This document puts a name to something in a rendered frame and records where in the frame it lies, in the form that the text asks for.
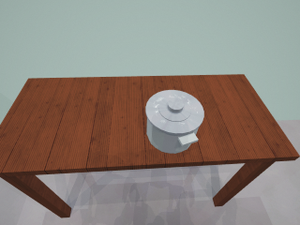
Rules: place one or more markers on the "lid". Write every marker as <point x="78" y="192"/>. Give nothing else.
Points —
<point x="175" y="123"/>

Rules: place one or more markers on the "table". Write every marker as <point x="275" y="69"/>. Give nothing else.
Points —
<point x="99" y="124"/>

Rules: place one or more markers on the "pot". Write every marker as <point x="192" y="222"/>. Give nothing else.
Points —
<point x="169" y="143"/>

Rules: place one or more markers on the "knob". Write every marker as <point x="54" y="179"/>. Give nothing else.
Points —
<point x="175" y="105"/>

